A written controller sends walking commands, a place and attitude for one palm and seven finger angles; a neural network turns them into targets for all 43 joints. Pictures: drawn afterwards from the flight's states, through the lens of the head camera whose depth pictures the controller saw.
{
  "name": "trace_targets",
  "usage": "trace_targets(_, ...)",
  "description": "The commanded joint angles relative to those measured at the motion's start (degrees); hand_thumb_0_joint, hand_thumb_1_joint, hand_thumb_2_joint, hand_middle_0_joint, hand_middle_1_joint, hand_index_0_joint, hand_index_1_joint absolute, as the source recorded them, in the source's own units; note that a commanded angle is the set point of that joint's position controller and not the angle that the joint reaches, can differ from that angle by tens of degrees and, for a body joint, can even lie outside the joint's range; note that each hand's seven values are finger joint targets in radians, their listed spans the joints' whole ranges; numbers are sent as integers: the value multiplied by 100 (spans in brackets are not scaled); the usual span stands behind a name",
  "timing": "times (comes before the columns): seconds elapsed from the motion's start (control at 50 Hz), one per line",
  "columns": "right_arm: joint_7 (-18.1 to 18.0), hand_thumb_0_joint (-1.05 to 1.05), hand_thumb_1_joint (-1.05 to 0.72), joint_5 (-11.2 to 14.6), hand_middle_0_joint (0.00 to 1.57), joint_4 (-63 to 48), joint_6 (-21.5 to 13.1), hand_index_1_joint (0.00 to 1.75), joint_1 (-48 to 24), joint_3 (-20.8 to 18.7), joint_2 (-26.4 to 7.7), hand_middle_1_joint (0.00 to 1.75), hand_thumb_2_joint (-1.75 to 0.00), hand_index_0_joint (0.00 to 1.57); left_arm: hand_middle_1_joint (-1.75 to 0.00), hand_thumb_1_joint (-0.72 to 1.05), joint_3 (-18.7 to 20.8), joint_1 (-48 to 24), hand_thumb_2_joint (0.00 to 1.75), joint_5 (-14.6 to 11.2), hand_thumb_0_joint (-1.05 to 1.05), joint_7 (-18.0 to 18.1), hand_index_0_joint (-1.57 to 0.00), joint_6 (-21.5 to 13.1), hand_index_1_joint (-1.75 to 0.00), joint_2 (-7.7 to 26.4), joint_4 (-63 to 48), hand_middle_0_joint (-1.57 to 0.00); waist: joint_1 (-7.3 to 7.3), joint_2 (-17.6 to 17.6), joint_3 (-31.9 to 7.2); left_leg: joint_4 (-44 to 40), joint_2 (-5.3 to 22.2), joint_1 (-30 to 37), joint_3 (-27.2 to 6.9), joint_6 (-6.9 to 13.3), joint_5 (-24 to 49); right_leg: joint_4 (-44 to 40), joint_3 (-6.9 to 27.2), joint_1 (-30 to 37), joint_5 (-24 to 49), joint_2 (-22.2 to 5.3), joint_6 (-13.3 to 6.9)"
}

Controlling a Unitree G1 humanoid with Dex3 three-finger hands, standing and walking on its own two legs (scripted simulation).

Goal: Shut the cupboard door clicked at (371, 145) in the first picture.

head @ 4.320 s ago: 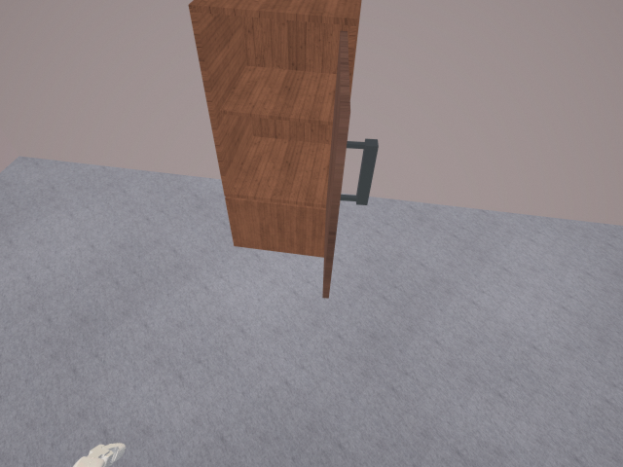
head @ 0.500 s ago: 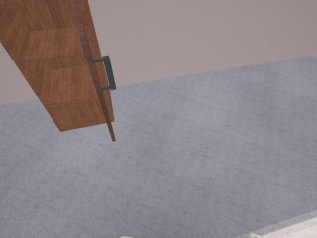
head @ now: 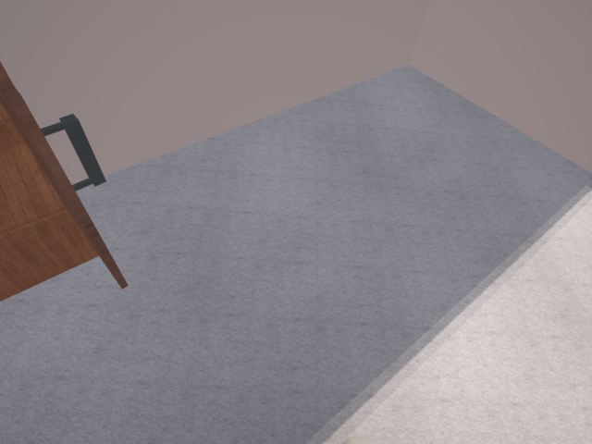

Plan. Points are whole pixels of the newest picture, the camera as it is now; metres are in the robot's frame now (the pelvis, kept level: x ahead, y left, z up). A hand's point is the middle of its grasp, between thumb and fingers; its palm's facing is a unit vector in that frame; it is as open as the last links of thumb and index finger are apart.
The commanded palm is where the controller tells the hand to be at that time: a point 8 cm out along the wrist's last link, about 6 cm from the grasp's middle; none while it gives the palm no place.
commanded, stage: walk around to get in front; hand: left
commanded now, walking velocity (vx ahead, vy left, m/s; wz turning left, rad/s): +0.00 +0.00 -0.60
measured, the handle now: (73, 157) +0.60 +0.47 -0.04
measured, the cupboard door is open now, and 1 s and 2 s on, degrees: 95 95 95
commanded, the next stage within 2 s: none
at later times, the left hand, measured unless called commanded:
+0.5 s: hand out of the picture +0.15 +0.12 -0.16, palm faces -0.28 -0.93 -0.23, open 7.4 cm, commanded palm none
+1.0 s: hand (182, 421) +0.18 +0.18 -0.18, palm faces -0.52 -0.84 -0.18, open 7.4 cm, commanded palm none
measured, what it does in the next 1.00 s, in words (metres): steps on the spot, turning right: right foot, then left foot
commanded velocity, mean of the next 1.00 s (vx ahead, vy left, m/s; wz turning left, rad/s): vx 0.00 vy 0.00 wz -0.60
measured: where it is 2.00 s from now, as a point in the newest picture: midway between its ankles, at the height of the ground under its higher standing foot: outside the picture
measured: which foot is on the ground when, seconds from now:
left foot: down 0.00-0.18, up 0.20-0.64, down 0.66-1.00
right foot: up 0.00-0.16, down 0.18-0.66, up 0.68-1.00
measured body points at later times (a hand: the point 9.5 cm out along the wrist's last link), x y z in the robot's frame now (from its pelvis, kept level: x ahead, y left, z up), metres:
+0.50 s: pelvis +0.00 -0.04 -0.01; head +0.03 -0.06 +0.44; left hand +0.16 +0.16 -0.14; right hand +0.00 -0.32 -0.15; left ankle +0.05 +0.10 -0.68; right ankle -0.03 -0.14 -0.74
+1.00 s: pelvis +0.01 +0.03 +0.00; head +0.05 +0.05 +0.45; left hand +0.21 +0.22 -0.16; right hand -0.08 -0.21 -0.12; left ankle +0.06 +0.08 -0.74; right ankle -0.12 -0.10 -0.65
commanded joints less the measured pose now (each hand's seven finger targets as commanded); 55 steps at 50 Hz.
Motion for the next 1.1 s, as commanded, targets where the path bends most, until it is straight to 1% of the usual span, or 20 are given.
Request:
trace_targets(0.0, -41, 0, -90, -14, 20, -199, -80, 30, 172, -376, -1268, 30, -90, 20, -30, 90, -9, -558, 90, -24, 0, -5, -20, -236, -30, 161, -652, -20, -205, 1267, -265, -845, 1669, 594, -1107, 568, 1577, -792, -353, -305, -262, -73, -156)
trace_targets(0.08, 13, 0, -90, -32, 20, -98, -54, 30, 235, -433, -1323, 30, -90, 20, -30, 90, -29, -549, 90, -24, 0, 33, -20, -331, -30, 106, -680, -20, -221, 1258, -524, -314, 1757, 587, -786, 404, 2203, -1731, -580, 329, -187, 98, -342)
trace_targets(0.12, 43, 0, -90, -3, 20, -93, -36, 30, 203, -430, -1297, 30, -90, 20, -30, 90, 5, -186, 90, -21, 0, 67, -20, -422, -30, 233, -605, -20, -6, 987, -748, 484, 1622, 274, -291, -17, 2044, -2978, -649, 1242, 794, 114, -465)
trace_targets(0.14, 85, 0, -90, 41, 20, -134, -14, 30, 261, -401, -1169, 30, -90, 20, -30, 90, 59, 166, 90, 3, 0, 117, -20, -503, -30, 586, -496, -20, 185, 260, -964, 1427, 1424, -448, -41, -388, 1338, -3649, -48, 2238, 1628, -381, -668)
trace_targets(0.16, 118, 0, -90, 42, 20, -391, 21, 30, 141, -273, -675, 30, -90, 20, -30, 90, 170, 449, 90, 45, 0, 222, -20, -584, -30, 1256, -413, -20, 317, -1505, -937, 2740, 577, -2156, 38, -728, -1604, -3880, 2056, 2960, 3400, -1790, -1213)
trace_targets(0.18, 61, 0, -90, 22, 20, -566, 102, 30, -261, -254, -763, 30, -90, 20, -30, 90, 219, 621, 90, -68, 0, 294, -20, -518, -30, 1369, -382, -20, 478, -1290, -934, 3549, 329, -2415, -729, -725, -2057, -3722, 2205, 2613, 4400, -2122, -1669)
trace_targets(0.2, 47, 0, -90, 35, 20, -563, 145, 30, -326, -266, -765, 30, -90, 20, -30, 90, 175, 432, 90, -74, 0, 323, -20, -495, -30, 1192, -431, -20, 337, -778, -693, 3857, 433, -2516, -1078, -687, -1626, -3729, 1650, 2431, 3899, -1871, -1718)
trace_targets(0.22, 44, 0, -90, 22, 20, -540, 165, 30, -381, -258, -759, 30, -90, 20, -30, 90, 191, 168, 90, -62, 0, 346, -20, -517, -30, 1100, -491, -20, 254, -1238, -613, 3919, 438, -2650, -1155, -716, -1389, -3787, 1700, 2298, 3653, -1553, -1566)
trace_targets(0.24, 50, 0, -90, 8, 20, -468, 179, 30, -436, -295, -868, 30, -90, 20, -30, 90, 131, -62, 90, -72, 0, 334, -20, -530, -30, 923, -538, -20, 169, -1027, -369, 4036, 412, -2589, -1222, -769, -1033, -3783, 1532, 2096, 3611, -1319, -1491)
trace_targets(0.28, 71, 0, -90, -2, 20, -337, 190, 30, -282, -306, -845, 30, -90, 20, -30, 90, 50, -287, 90, -85, 0, 315, -20, -556, -30, 740, -636, -20, -2, -582, -341, 3859, 384, -2310, -1210, -834, -549, -3741, 1052, 1835, 3696, -1020, -1378)
trace_targets(0.32, 62, 0, -90, 1, 20, -307, 215, 30, -280, -312, -823, 30, -90, 20, -30, 90, 50, -211, 90, -83, 0, 282, -20, -583, -30, 783, -626, -20, -10, -518, -326, 3724, 286, -2158, -1194, -888, -450, -3757, 1067, 1705, 3726, -923, -1366)
trace_targets(0.54, 12, 0, -90, 96, 20, -713, 94, 30, -873, -265, -796, 30, -90, 20, -30, 90, 160, -69, 90, 0, 0, 280, -20, -502, -30, 1005, -683, -20, 153, -736, -604, 1843, -159, -1352, -1207, -765, -849, -3458, 2096, 1666, 3646, -859, -1647)
trace_targets(0.6, -45, 0, -90, 134, 20, -570, 10, 30, -260, -266, -831, 30, -90, 20, -30, 90, 157, -363, 90, -48, 0, 280, -20, -446, -30, 920, -744, -20, -160, -631, -806, 3, -240, -46, -1164, -664, 122, -2877, 2065, 1117, 3451, -502, -1221)
trace_targets(0.62, -74, 0, -90, 111, 20, -513, -50, 30, -77, -295, -1117, 30, -90, 20, -30, 90, 108, -305, 90, -102, 0, 258, -20, -423, -30, 659, -811, -20, -230, 153, -944, -677, 316, 850, -1623, -497, 610, -2323, 1649, 426, 2458, 20, -909)
trace_targets(0.64, -63, 0, -90, 54, 20, -586, -75, 30, -97, -382, -1678, 30, -90, 20, -30, 90, 50, -68, 90, -139, 0, 196, -20, -405, -30, 324, -891, -20, -143, 1831, -965, -1020, 1865, 1500, -3065, -46, 1704, -1119, 774, -816, -502, 808, -487)
trace_targets(0.66, -42, 0, -90, 67, 20, -679, -16, 30, -90, -391, -1814, 30, -90, 20, -30, 90, 65, -35, 90, -54, 0, 208, -20, -404, -30, 437, -862, -20, -169, 1811, -847, -895, 2428, 919, -3232, 341, 2053, 89, 446, -741, -1285, 592, -339)
trace_targets(0.7, -85, 0, -90, 16, 20, -782, -57, 30, -695, -248, -1278, 30, -90, 20, -30, 90, 195, 32, 90, 41, 0, 153, -20, -324, -30, 618, -639, -20, 70, 1475, -318, -1156, 1858, -65, -2571, 258, 1423, 1047, 534, -653, -707, 371, -221)
trace_targets(0.78, -82, 0, -90, 28, 20, -815, -98, 30, -744, -202, -1092, 30, -90, 20, -30, 90, 164, 226, 90, 12, 0, 21, -20, -279, -30, 412, -498, -20, 143, 1115, -360, -948, 1193, 234, -1312, 75, 1668, 1571, 186, -764, 186, 233, -110)
trace_targets(0.92, -65, 0, -90, 38, 20, -495, -94, 30, -109, -300, -1088, 30, -90, 20, -30, 90, 112, -133, 90, -9, 0, 14, -20, -217, -30, 233, -592, -20, -88, 1045, -288, -1038, 1559, 750, -1180, 352, 1304, 692, -46, -937, 123, -43, -4)
trace_targets(1.08, 26, 0, -90, -24, 20, -228, -45, 30, -13, -421, -1191, 30, -90, 20, -30, 90, 30, -498, 90, -5, 0, 17, -20, -247, -30, 52, -712, -20, -216, 1238, -310, -885, 1899, 425, -663, 463, 1100, -871, -505, -132, -267, -142, -201)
